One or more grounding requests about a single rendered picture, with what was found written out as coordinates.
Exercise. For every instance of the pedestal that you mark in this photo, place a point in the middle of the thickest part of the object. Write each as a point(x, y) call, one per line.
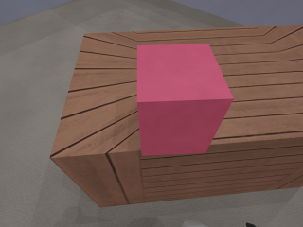
point(258, 146)

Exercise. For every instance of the carton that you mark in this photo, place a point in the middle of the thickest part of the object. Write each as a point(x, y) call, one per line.
point(182, 98)

